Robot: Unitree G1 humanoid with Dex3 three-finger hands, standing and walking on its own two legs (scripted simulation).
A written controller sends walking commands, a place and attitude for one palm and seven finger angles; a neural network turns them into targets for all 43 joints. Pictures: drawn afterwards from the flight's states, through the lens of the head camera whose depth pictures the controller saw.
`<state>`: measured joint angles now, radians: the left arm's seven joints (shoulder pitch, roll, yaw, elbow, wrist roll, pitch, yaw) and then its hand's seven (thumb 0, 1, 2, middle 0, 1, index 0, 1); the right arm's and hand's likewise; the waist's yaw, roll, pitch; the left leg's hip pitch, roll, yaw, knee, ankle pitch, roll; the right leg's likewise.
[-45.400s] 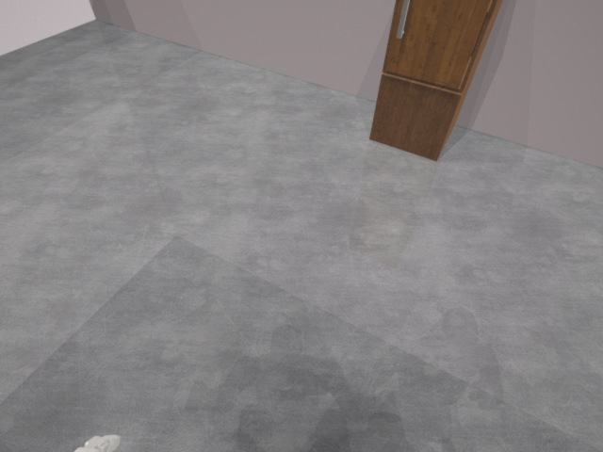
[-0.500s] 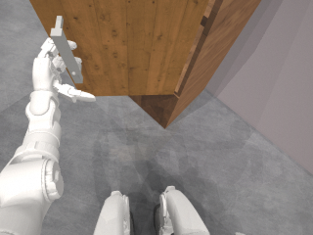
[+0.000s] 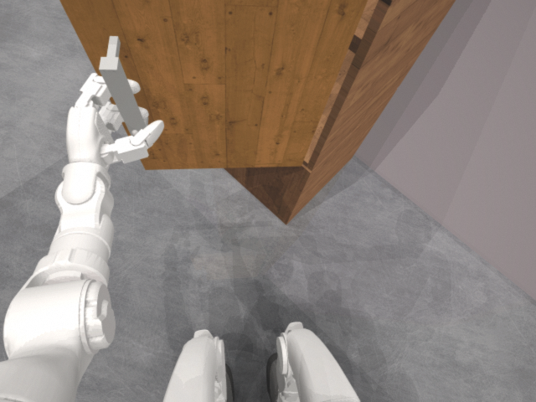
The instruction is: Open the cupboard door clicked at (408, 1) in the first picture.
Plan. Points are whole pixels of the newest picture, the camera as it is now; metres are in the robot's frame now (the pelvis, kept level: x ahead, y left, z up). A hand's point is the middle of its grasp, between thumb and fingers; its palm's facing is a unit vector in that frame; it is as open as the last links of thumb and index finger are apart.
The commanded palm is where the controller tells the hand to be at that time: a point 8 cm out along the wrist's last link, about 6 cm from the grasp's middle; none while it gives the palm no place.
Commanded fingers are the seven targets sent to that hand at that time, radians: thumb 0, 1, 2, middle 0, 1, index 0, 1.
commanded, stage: close the thumb around the handle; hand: left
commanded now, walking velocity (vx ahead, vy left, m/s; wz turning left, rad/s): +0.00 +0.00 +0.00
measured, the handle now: (130, 98) +0.54 +0.17 +0.04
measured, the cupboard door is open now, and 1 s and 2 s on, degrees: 48 81 92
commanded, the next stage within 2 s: pull the door open along its arc in 0.24 s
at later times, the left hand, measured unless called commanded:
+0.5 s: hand (148, 137) +0.49 +0.15 +0.02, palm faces +0.05 -1.00 -0.01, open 5.7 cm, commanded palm +0.44 +0.19 +0.03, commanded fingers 0.00 0.90 0.90 -0.40 -1.35 -0.40 -1.35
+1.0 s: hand (206, 238) +0.33 +0.07 +0.03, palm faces +0.33 -0.94 +0.05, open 6.1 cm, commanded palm +0.25 +0.13 +0.03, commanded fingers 0.00 0.90 0.90 -0.40 -1.35 -0.40 -1.35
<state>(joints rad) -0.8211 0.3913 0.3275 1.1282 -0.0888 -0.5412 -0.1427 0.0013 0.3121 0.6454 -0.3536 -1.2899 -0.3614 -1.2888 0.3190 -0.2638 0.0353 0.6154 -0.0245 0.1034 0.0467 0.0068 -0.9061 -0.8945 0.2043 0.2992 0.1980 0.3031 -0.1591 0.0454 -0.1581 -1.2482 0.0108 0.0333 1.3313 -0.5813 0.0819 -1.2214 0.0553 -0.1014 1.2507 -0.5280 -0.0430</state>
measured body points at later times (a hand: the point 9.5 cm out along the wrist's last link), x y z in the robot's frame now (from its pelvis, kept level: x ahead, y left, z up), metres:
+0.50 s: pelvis +0.00 -0.01 +0.00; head +0.15 +0.02 +0.42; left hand +0.48 +0.20 +0.03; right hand +0.03 -0.27 -0.12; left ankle +0.01 +0.07 -0.61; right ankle +0.03 -0.10 -0.61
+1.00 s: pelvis +0.02 -0.02 +0.02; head +0.12 -0.01 +0.46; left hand +0.31 +0.12 +0.03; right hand +0.21 -0.23 -0.09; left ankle +0.01 +0.07 -0.61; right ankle +0.03 -0.10 -0.61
